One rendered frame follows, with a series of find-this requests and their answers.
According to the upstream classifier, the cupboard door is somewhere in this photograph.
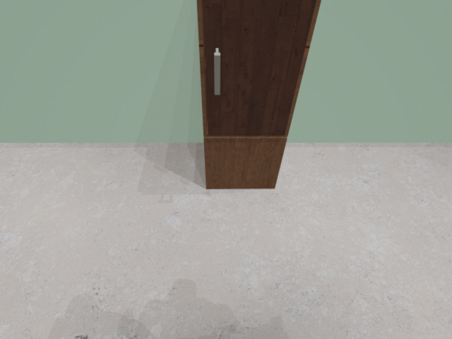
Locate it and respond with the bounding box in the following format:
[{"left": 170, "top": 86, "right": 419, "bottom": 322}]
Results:
[{"left": 203, "top": 0, "right": 316, "bottom": 136}]

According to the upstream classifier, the handle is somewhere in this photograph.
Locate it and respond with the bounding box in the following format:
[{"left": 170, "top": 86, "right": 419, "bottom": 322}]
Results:
[{"left": 214, "top": 48, "right": 220, "bottom": 95}]

